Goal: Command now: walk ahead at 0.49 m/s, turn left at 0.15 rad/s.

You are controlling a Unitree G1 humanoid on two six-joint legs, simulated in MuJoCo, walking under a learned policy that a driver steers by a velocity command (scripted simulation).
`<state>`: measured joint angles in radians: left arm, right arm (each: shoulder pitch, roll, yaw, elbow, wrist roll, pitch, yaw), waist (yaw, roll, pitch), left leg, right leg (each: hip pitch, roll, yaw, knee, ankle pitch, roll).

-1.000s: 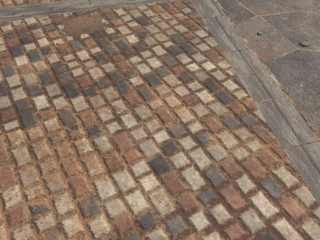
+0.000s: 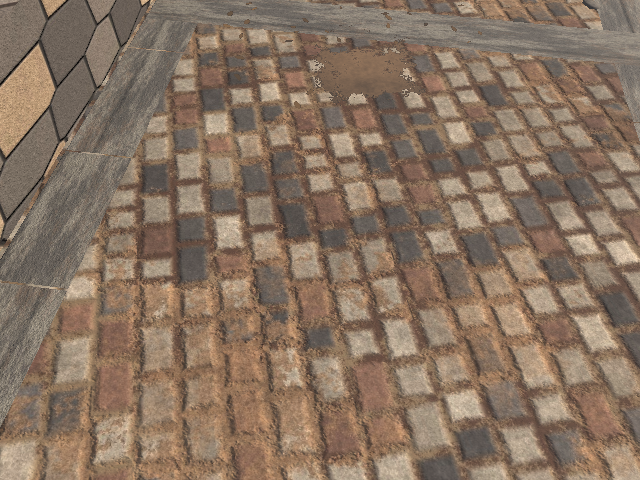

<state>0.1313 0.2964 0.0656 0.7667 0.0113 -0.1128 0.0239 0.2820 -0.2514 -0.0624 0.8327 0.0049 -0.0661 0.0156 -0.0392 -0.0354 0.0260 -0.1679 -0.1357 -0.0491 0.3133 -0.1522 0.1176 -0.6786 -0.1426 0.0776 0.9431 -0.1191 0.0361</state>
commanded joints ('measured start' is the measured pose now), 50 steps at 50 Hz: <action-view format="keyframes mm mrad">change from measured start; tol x32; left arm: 1 -1 36 2 -41 -2 -1 -7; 50 96 44 6 -106 -20 142 1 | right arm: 1 -24 -139 -25 -57 1 -22 -14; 50 -72 -144 -8 -126 8 68 -47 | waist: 1 3 90 -1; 15 85 -197 -512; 20 12 13 -104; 50 38 218 -82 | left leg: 1 -90 227 -110 -155 178 113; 12 231 272 2 288 861 0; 15 -457 9 -44 1105 -522 -159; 16 -502 85 -104 1142 -443 -150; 33 -134 109 -23 172 -31 -162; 36 -18 525 -500 -21 274 121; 50 -15 319 -170 91 264 60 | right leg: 1 75 14 -47 -189 234 1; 11 165 163 -115 -422 105 -112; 15 1071 -275 584 -460 817 -488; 21 326 -16 228 -652 268 -311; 33 377 45 346 -518 25 -200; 36 82 292 65 -52 -533 -48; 41 105 235 90 241 -342 42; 50 468 168 -72 -574 -75 15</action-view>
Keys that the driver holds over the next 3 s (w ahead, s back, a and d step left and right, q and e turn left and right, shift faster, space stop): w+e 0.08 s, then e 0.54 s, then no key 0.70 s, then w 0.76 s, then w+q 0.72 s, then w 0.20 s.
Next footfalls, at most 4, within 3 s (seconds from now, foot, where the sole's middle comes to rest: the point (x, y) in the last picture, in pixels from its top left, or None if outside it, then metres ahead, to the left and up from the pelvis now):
0.26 right None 0.34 -0.15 -0.78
0.68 left None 0.39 0.08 -0.78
1.02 right None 0.26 -0.15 -0.78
2.06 right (441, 399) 0.66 -0.29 -0.78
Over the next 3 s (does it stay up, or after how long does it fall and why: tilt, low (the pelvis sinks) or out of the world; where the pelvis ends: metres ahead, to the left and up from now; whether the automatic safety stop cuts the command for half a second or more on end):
stays up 1.05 -0.23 0.00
